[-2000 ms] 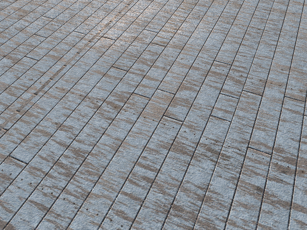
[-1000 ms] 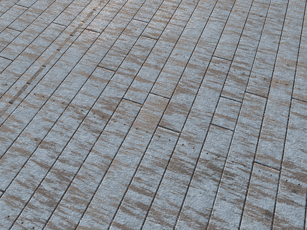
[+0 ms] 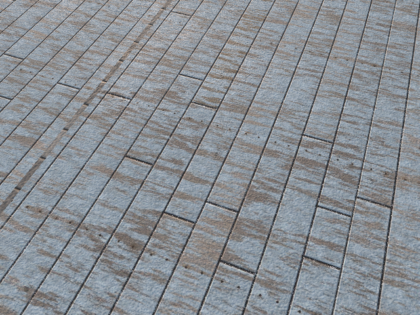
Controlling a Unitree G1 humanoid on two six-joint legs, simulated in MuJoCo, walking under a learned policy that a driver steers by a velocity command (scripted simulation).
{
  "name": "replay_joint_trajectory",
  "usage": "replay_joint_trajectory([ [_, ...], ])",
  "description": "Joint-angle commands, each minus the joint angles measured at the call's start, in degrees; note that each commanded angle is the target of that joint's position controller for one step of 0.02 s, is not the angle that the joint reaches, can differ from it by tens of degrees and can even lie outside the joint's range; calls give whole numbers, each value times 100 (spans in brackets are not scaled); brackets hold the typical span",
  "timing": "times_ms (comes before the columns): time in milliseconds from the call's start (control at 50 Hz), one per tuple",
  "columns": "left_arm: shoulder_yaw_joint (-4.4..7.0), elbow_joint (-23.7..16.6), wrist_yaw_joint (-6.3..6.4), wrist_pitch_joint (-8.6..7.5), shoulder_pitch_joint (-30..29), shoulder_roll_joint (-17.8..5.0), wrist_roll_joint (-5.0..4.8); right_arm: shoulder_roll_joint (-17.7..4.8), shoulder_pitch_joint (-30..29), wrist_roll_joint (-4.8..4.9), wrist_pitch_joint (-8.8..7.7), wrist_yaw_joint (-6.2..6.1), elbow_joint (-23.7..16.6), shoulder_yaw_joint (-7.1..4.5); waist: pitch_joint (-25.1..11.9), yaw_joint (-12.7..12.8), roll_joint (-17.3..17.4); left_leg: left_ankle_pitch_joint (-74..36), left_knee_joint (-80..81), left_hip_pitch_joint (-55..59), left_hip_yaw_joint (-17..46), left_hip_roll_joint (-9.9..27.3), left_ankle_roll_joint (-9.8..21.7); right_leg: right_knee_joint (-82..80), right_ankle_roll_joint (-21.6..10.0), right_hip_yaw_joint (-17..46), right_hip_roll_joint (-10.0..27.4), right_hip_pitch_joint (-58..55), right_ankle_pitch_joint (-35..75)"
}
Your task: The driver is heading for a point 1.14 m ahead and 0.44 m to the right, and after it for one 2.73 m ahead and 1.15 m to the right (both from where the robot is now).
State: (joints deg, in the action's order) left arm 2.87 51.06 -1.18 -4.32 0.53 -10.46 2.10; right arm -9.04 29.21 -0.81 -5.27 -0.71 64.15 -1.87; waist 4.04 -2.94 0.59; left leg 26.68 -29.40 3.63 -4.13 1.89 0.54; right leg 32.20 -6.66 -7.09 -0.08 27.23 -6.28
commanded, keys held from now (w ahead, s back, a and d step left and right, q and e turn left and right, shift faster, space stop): w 0.36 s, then w+e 0.64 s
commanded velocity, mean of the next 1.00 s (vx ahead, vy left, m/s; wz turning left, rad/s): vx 0.50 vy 0.00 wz -0.25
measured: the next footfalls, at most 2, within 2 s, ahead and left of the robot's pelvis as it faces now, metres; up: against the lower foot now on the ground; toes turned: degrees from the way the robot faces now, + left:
left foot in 0.54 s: +0.47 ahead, +0.08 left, +0.00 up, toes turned +0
right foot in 1.08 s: +0.69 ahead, -0.17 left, +0.00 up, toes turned -27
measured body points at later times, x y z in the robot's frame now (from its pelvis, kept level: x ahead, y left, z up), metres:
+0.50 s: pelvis +0.27 -0.01 +0.01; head +0.31 -0.01 +0.46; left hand +0.16 +0.21 -0.13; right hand +0.47 -0.21 -0.10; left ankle +0.43 +0.09 -0.70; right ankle +0.11 -0.08 -0.72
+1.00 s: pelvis +0.52 -0.03 +0.02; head +0.56 -0.04 +0.47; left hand +0.76 +0.13 -0.10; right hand +0.41 -0.25 -0.13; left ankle +0.43 +0.08 -0.72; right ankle +0.64 -0.17 -0.68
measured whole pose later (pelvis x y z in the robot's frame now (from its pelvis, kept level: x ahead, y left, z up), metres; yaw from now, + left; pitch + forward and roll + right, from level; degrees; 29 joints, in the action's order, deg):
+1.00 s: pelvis +0.52 -0.03 +0.02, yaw -18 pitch +1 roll +2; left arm 3.0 47.9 -3.7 -0.3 2.4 -11.2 2.1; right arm -10.8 23.8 -1.3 -6.1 -1.0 57.9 -3.0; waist 3.7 -2.6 -1.2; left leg 19.4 -14.8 4.4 -18.6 0.3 -0.2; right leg 39.0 -6.0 -6.0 4.2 34.0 -3.7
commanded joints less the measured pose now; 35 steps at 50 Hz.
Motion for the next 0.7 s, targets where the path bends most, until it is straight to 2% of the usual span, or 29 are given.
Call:
replay_joint_trajectory([
  [20,456,534,69,23,2883,-1551,6,-469,526,155,-51,75,-378,-98,-2314,1048,-1178,226,-4623,-3602,446,-528,394,-1794,-1163,4701,2492,-4616,-1785],
  [40,388,445,52,41,2126,-1354,-78,-656,-91,81,-28,75,-548,-170,-1361,737,-687,-288,-4918,-4038,720,-88,495,-1862,-950,3909,2218,-3811,-2118],
  [60,271,351,32,-5,1644,-913,-109,-608,-527,30,-68,102,-666,-153,-716,626,-286,-829,-4616,-4011,675,143,529,-2012,-789,3150,2008,-2903,-1726],
  [80,186,361,25,-60,1455,-650,-87,-495,-662,0,-67,108,-666,-156,-377,448,-150,-1114,-4241,-3773,650,323,540,-2128,-580,2554,1710,-2338,-986],
  [100,125,441,51,-85,1438,-466,-133,-397,-573,-102,11,137,-664,-152,-276,258,-316,-1205,-3965,-3490,612,427,495,-2284,-470,2158,1496,-1882,-806],
  [120,82,496,73,-119,1499,-358,-123,-322,-455,-148,97,170,-614,-146,-240,161,-395,-1224,-3817,-3248,592,458,450,-2359,-450,1892,1371,-1641,-514],
  [140,64,566,94,-161,1670,-344,-115,-310,-468,-150,155,197,-630,-156,-211,120,-396,-1277,-3738,-3229,528,432,418,-2385,-464,1717,1289,-1607,-130],
  [180,63,670,121,-215,1951,-466,-134,-311,-788,-140,235,228,-762,-166,-73,76,-371,-1492,-3395,-3532,415,476,335,-2475,-478,1391,1202,-1669,293],
  [240,36,747,125,-216,2317,-511,-144,-397,-1616,-139,288,259,-1052,-158,161,211,-342,-2069,-2746,-4152,288,557,197,-2648,-516,1228,1152,-1898,539],
  [300,-4,785,132,-215,2609,-510,-156,-365,-2296,-74,278,280,-1277,-114,191,363,-314,-2595,-1803,-4227,137,445,121,-2632,-409,994,1038,-2177,1050],
  [340,-21,857,142,-227,2834,-516,-152,-312,-2717,-52,255,282,-1422,-60,286,462,-367,-2759,-1238,-4114,12,350,138,-2558,-414,875,1071,-2342,1601],
  [380,-39,941,162,-216,3095,-489,-141,-352,-3100,-44,231,277,-1540,-54,305,617,-369,-2793,-863,-4070,-99,217,182,-2457,-419,885,1066,-2666,1787],
  [420,-35,1003,194,-184,3240,-549,-102,-417,-3343,-42,194,275,-1673,-66,331,655,-380,-2615,-624,-4151,-48,149,237,-2235,-497,1047,1197,-3096,2182],
  [460,-4,996,226,-155,3171,-664,-61,-494,-3362,-28,135,261,-1753,-87,280,575,-389,-2224,-418,-4028,-1,51,324,-1912,-525,1177,1305,-3427,2757],
  [480,10,964,235,-146,3034,-714,-50,-536,-3184,-19,97,241,-1730,-105,193,447,-404,-2001,-252,-3668,-22,-58,389,-1656,-468,1156,1284,-3433,3259],
  [500,29,933,234,-142,2901,-780,-47,-611,-2784,-17,60,200,-1625,-145,-9,264,-466,-1790,-101,-3026,-80,-236,463,-1224,-385,1129,1225,-3346,3929],
  [520,41,914,212,-131,2784,-817,-71,-719,-2008,-33,11,144,-1384,-211,-406,-67,-400,-1903,232,-2030,-161,-399,564,-385,-288,1030,1048,-3157,4209],
  [540,22,833,189,-140,2663,-751,-136,-990,-1007,-140,-57,70,-1119,-317,-1005,-465,-248,-2112,336,-498,225,7,746,806,-180,897,794,-2292,3308],
  [560,-89,580,153,-145,2884,-278,-322,-1619,-205,-326,-83,-4,-1098,-467,-1951,-532,590,-1489,485,1223,2215,1720,1140,2767,22,579,210,-684,680],
  [580,-32,597,181,-93,3305,-276,-409,-1724,-382,-213,16,60,-1116,-515,-2446,-276,1259,-1348,1207,1633,4124,2578,1650,4104,61,685,-419,493,-2370],
  [600,78,570,212,-16,2827,-653,-262,-1262,-1034,-114,73,83,-1265,-412,-1585,-60,378,-801,1333,827,3449,2274,1436,4396,4,1011,63,831,-1885],
  [620,81,457,173,-15,2385,-554,-204,-865,-1493,-68,42,98,-1333,-300,-851,23,94,-887,1579,-67,2631,2026,1248,4165,13,1015,257,849,-1427],
  [640,81,431,143,14,2258,-395,-180,-683,-1671,-83,7,96,-1313,-247,-472,169,69,-1235,1791,-665,2000,1765,1024,3889,26,1001,429,675,-1177],
  [660,106,407,97,91,2235,-349,-80,-568,-1619,-60,-27,58,-1230,-212,-297,295,197,-1551,1891,-1037,1507,1556,866,3691,59,1002,536,507,-1083],
  [700,112,379,15,249,2320,-201,-24,-527,-1398,-25,-117,24,-1112,-196,-250,441,327,-2013,2021,-1343,994,1454,825,3634,128,910,568,347,-950],
])
Over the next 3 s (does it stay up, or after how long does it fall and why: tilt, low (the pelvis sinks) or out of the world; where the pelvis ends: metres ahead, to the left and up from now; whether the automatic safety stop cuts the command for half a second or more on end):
stays up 1.39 -0.61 0.03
